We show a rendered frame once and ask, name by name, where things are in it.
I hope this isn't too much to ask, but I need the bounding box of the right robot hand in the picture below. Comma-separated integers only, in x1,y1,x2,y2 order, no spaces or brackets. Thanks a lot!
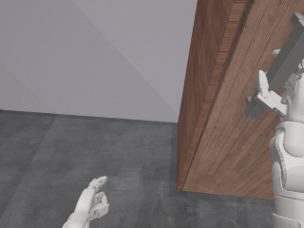
255,49,304,124

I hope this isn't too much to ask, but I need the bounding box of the robot left forearm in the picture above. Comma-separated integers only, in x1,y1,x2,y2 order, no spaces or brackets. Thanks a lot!
62,211,90,228

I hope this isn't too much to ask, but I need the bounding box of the handle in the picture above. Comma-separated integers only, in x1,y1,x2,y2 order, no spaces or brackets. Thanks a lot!
244,12,304,121

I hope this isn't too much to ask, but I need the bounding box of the left robot hand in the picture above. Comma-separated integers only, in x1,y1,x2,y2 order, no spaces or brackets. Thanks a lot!
74,176,109,221

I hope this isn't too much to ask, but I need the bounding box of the robot right forearm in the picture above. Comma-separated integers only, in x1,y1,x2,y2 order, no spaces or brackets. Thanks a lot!
269,121,304,228

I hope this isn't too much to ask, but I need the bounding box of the wardrobe door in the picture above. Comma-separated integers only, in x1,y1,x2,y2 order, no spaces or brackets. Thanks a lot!
181,0,304,200

